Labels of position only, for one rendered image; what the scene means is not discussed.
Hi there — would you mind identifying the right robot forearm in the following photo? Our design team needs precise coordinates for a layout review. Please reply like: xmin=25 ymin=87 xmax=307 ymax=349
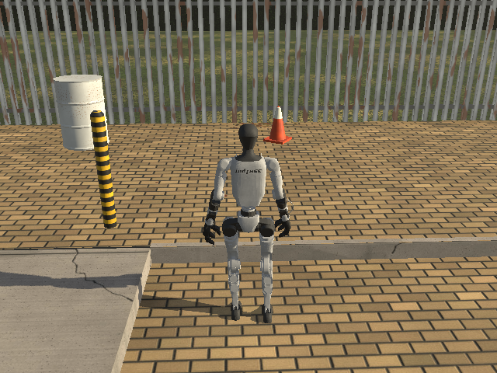
xmin=276 ymin=188 xmax=290 ymax=221

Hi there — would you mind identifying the left robot hand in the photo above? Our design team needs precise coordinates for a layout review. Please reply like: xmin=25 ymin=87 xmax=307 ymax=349
xmin=203 ymin=223 xmax=221 ymax=245

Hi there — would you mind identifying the right robot upper arm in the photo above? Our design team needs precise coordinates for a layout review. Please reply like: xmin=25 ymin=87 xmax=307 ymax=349
xmin=265 ymin=157 xmax=284 ymax=200

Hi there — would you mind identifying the left robot forearm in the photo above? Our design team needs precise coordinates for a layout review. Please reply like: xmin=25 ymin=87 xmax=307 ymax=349
xmin=205 ymin=189 xmax=221 ymax=225

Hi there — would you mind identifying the robot torso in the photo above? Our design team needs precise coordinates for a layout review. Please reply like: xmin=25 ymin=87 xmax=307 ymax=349
xmin=230 ymin=153 xmax=267 ymax=233

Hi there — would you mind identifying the right robot hand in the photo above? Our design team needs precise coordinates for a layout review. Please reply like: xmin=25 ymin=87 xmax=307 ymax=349
xmin=274 ymin=219 xmax=291 ymax=237

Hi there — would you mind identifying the robot left shin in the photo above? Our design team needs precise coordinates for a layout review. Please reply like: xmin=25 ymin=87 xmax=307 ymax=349
xmin=228 ymin=259 xmax=240 ymax=310

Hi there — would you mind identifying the left robot upper arm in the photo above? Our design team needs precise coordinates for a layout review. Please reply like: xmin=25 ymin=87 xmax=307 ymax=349
xmin=212 ymin=157 xmax=232 ymax=201

